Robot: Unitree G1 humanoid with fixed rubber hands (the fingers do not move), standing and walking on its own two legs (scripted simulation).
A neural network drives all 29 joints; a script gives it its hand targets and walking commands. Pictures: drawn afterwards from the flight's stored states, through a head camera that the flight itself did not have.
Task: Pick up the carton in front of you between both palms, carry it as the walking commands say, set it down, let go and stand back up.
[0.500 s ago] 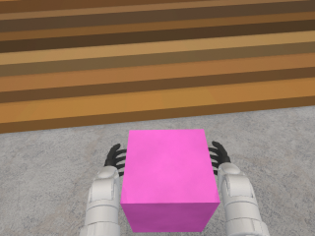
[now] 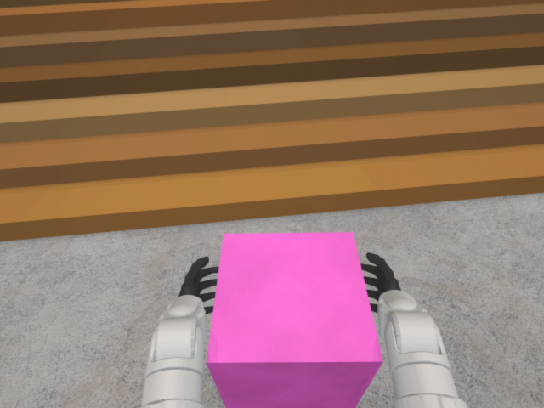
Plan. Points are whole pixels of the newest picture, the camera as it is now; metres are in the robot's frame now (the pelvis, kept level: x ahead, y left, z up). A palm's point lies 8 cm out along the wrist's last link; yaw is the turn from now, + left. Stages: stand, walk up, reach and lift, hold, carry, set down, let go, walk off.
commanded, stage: reach and lift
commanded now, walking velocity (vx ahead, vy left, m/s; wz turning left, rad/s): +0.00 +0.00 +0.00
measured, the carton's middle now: (288, 327) +0.28 +0.00 -0.04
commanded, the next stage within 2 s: hold in 0.06 s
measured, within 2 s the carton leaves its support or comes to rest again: neither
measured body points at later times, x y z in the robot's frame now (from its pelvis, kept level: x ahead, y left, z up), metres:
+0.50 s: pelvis -0.01 +0.00 +0.00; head -0.06 +0.00 +0.45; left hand +0.29 +0.15 +0.04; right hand +0.29 -0.15 +0.04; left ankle +0.00 +0.13 -0.75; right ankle +0.01 -0.13 -0.75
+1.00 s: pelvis -0.01 +0.00 +0.00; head -0.05 +0.00 +0.45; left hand +0.29 +0.15 +0.04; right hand +0.29 -0.15 +0.04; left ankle +0.00 +0.13 -0.75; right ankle +0.01 -0.13 -0.75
